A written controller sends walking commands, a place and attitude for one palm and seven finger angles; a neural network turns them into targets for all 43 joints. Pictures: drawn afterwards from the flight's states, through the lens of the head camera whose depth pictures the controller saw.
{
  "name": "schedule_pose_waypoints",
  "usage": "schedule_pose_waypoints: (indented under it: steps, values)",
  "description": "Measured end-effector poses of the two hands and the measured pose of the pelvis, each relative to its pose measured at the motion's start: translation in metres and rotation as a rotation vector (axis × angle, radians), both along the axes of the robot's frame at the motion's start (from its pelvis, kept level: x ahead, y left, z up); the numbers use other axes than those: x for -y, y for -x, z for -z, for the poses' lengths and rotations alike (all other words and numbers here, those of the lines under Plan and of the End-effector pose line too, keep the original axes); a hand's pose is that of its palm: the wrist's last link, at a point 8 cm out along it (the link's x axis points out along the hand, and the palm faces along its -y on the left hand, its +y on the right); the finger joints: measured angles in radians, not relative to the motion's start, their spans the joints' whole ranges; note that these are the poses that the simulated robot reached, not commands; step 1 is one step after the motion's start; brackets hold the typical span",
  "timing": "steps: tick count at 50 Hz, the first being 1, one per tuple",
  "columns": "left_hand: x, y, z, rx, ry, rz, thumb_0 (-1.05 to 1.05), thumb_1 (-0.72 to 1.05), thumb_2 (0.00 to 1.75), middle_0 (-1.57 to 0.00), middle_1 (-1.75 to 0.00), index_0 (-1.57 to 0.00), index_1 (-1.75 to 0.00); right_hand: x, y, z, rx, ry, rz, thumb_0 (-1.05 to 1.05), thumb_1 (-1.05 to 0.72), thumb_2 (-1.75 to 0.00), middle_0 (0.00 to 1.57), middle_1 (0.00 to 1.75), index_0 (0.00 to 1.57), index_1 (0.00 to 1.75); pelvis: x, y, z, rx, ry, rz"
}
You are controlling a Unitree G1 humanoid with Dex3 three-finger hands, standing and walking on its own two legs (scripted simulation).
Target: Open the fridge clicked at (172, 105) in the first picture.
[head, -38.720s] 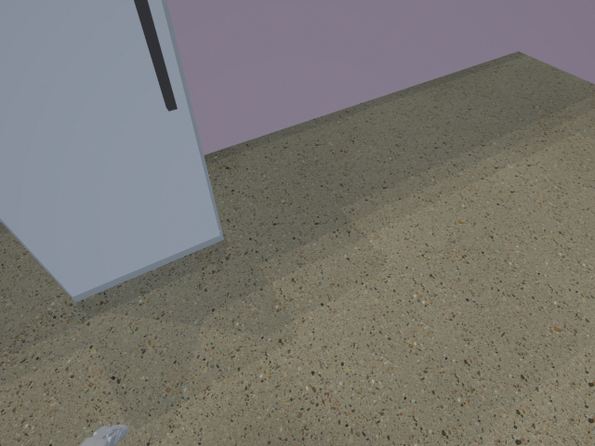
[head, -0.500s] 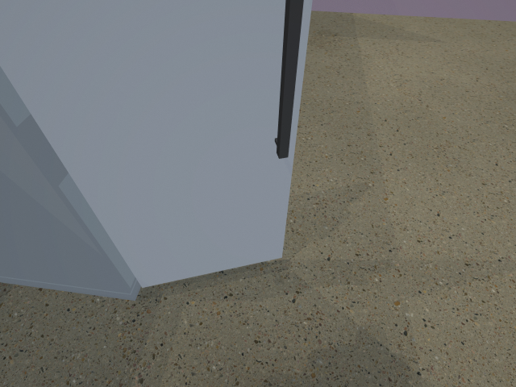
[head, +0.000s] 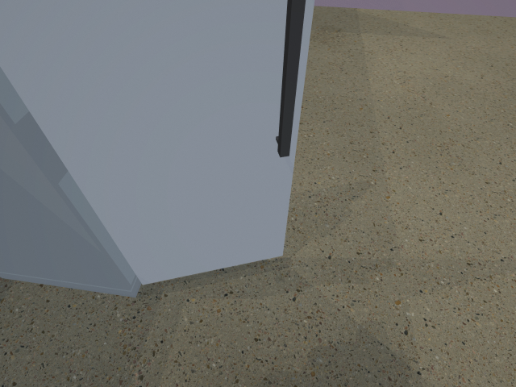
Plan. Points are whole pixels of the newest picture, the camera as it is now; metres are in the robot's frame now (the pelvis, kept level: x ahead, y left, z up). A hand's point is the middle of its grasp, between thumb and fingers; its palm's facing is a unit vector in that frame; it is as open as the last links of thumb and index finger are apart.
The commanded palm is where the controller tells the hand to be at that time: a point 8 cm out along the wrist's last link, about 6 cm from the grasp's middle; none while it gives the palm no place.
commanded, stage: stand and wait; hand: right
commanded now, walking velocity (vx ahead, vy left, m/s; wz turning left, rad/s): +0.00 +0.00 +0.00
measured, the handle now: (288, 56) +0.67 -0.01 +0.19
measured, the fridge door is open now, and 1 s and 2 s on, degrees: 69 69 69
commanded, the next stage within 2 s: none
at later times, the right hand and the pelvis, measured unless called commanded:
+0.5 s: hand out of the picture +0.01 -0.16 -0.18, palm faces +0.02 +0.99 -0.17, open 7.3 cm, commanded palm none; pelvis +0.00 +0.01 +0.00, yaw +0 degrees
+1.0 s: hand out of the picture +0.02 -0.16 -0.18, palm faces +0.01 +0.98 -0.18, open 7.4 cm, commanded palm none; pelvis +0.00 +0.02 +0.00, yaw +0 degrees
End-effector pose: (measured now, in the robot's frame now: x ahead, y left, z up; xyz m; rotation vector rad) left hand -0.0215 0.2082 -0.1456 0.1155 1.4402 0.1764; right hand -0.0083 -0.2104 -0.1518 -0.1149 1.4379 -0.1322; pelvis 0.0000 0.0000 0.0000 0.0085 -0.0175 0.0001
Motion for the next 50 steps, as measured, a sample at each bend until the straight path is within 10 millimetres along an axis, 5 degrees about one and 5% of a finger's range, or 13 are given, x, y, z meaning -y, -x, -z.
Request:
schedule_pose_waypoints:
  steps: [50]
  values:
    - [-0.034,-0.02,-0.003,0.025,-0.029,0.03,0.0,0.91,0.9,-0.2,-0.3,-0.2,-0.29,-0.004,-0.022,-0.005,0.05,0.026,-0.017,0.01,-0.91,-0.9,0.2,0.3,0.2,0.3,-0.017,0.001,-0.002,0.005,0.003,0.006]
